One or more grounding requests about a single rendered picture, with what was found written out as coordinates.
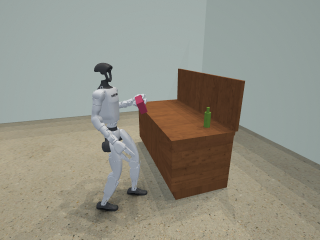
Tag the right robot forearm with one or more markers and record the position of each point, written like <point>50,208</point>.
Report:
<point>104,130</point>

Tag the right robot upper arm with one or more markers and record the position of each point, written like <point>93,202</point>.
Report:
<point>98,97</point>

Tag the robot head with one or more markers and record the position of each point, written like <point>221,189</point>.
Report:
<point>103,68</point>

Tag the robot left hand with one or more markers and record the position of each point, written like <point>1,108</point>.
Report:
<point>143,97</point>

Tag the sponge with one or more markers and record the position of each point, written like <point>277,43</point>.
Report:
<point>140,104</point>

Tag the table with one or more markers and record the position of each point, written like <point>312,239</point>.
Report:
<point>191,158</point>

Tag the left robot forearm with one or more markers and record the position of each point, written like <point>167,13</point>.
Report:
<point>126,103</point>

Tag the left robot thigh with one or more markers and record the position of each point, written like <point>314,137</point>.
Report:
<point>128,141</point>

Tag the robot right hand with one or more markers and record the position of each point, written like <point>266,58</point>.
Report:
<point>119,147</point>

